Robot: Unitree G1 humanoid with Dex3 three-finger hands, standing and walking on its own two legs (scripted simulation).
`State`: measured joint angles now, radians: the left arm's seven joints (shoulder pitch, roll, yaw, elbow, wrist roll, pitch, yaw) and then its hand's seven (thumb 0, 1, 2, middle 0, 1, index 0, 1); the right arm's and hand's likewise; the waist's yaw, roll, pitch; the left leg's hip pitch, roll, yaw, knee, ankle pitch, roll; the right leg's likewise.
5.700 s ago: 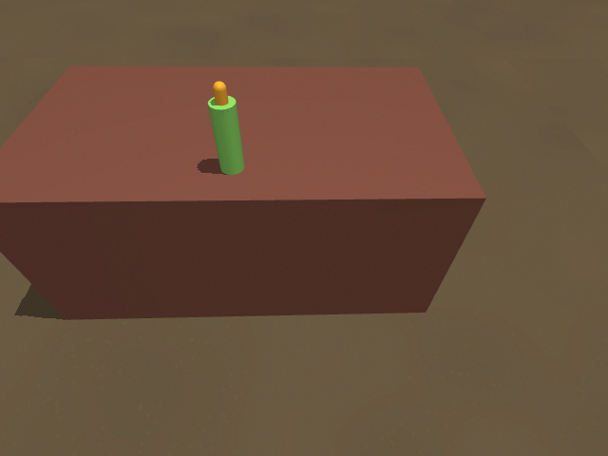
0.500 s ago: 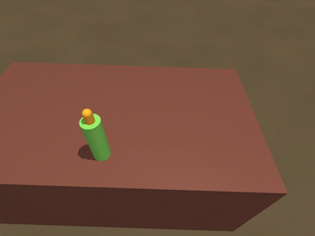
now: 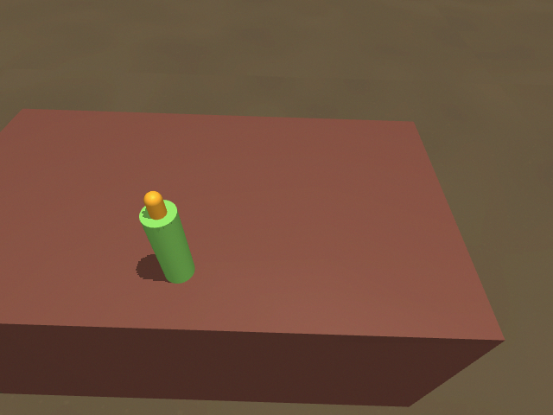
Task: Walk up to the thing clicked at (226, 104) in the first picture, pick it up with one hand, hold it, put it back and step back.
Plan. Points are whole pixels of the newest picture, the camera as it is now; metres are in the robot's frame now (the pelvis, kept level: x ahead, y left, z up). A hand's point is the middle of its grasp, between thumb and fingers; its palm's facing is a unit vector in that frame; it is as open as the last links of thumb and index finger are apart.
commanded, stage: stand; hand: left
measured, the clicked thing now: (167, 237) +0.45 +0.22 -0.06
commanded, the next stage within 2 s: rise first in 0.18 s
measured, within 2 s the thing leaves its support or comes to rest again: neither
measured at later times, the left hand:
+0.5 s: hand out of the picture +0.16 +0.24 -0.14, palm faces +0.16 -0.94 -0.31, open 10.5 cm
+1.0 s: hand (110, 398) +0.18 +0.25 -0.08, palm faces +0.26 -0.90 -0.35, open 17.3 cm
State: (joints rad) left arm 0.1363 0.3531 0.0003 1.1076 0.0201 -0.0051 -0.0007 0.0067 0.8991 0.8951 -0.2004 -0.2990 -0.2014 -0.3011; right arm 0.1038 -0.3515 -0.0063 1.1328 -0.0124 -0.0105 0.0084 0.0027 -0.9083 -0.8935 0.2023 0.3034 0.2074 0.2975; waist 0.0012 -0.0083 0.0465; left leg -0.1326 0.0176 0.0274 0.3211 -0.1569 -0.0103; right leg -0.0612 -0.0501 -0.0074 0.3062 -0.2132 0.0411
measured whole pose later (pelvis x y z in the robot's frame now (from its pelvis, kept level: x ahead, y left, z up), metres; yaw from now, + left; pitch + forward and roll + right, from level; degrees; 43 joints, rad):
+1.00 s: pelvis +0.00 -0.01 -0.01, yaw +0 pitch +0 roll +0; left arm 0.24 0.28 0.16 0.52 -0.02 -0.07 0.09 0.00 -0.48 0.05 -0.04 -0.05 -0.05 -0.05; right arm 0.20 -0.24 -0.08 0.67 0.03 -0.06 -0.07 -0.01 0.47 -0.05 0.06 0.06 0.06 0.05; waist 0.02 0.01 0.01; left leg -0.21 0.03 0.02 0.41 -0.20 -0.02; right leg -0.15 -0.04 -0.01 0.41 -0.27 0.03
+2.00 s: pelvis -0.02 -0.01 -0.01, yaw +1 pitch -1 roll +0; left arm 0.14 0.32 0.35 0.45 -0.08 -0.24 -0.06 -0.01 -0.60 0.03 -0.07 -0.08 -0.08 -0.08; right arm 0.19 -0.23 -0.11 0.67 0.00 -0.10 -0.04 -0.01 0.49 -0.05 0.06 0.05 0.06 0.05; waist 0.01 -0.01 0.02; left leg -0.27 0.03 -0.01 0.50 -0.22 -0.02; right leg -0.19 -0.04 -0.03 0.49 -0.29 0.03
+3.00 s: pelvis -0.02 +0.00 -0.06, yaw +0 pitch +12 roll -3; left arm -0.35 0.66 0.66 0.96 -0.28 -0.38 -0.57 -0.01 -0.60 0.04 -0.06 -0.05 -0.07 -0.05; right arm 0.29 -0.25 0.01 0.44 0.00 -0.16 -0.06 -0.01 0.49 -0.05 0.06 0.05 0.06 0.05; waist -0.08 -0.04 -0.11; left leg -0.74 0.05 -0.02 0.92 -0.39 -0.01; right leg -0.64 -0.02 -0.03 0.86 -0.43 0.04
